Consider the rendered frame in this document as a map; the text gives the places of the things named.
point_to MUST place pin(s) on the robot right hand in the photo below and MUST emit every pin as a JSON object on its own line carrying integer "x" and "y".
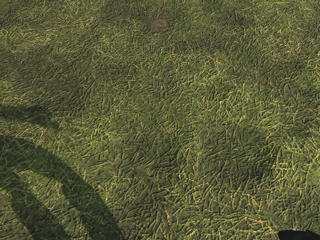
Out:
{"x": 297, "y": 235}

